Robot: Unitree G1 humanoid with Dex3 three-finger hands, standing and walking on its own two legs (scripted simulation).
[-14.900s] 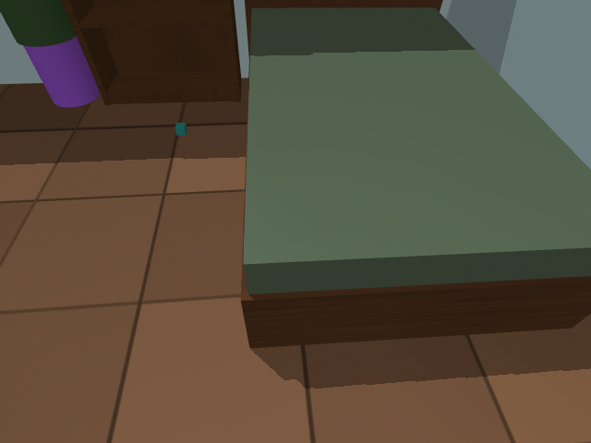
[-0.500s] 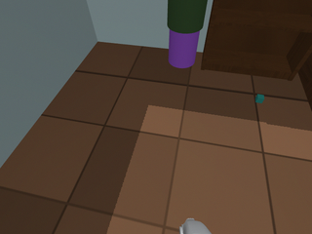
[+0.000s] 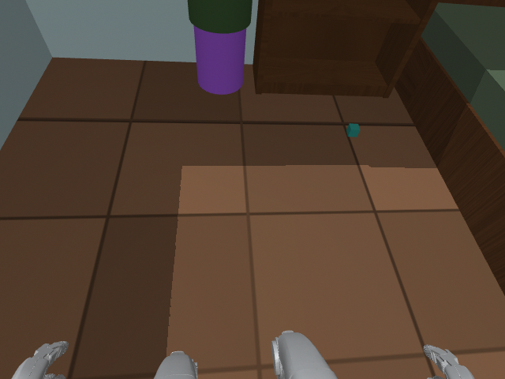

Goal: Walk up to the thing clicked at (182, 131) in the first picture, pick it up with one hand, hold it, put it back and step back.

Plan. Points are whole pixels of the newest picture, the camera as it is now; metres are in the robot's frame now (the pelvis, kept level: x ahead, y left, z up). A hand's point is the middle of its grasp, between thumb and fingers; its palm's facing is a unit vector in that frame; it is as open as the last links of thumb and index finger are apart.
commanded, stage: walk up
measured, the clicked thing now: (353, 130) +1.43 -0.60 -0.70
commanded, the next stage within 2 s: stand in 1.86 s
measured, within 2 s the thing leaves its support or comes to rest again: neither
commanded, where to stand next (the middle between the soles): +0.08 -0.10 m, yaw -31 degrees
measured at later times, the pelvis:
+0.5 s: pelvis -0.01 -0.07 +0.01, yaw -20 degrees
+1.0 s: pelvis +0.00 -0.09 +0.01, yaw -30 degrees
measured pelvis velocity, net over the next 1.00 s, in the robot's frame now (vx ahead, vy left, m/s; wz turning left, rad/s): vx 0.00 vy -0.09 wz -0.52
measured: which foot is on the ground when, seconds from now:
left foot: down 0.00-0.26, up 0.28-0.58, down 0.60-1.00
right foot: up 0.00-0.22, down 0.24-0.62, up 0.64-0.88, down 0.90-1.00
